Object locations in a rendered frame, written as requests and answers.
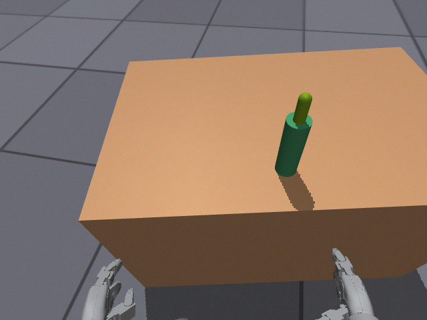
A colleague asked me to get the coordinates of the bottle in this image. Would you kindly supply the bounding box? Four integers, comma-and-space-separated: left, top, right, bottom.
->
275, 93, 313, 177

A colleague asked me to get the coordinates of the left robot hand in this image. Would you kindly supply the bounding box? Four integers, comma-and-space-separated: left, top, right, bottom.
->
81, 259, 135, 320

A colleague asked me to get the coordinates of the right robot hand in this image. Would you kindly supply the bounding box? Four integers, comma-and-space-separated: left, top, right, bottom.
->
315, 248, 374, 320

